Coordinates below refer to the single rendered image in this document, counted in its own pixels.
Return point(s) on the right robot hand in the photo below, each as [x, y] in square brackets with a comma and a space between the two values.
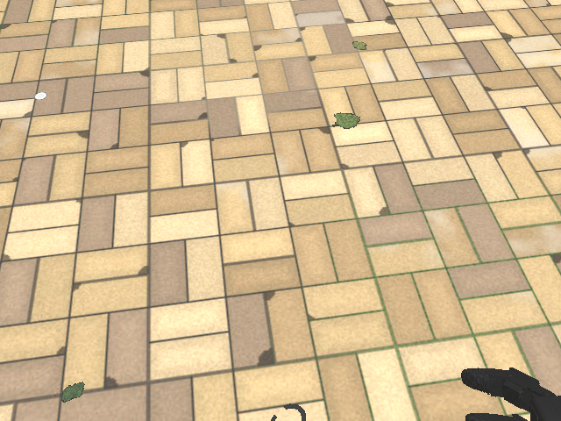
[519, 389]

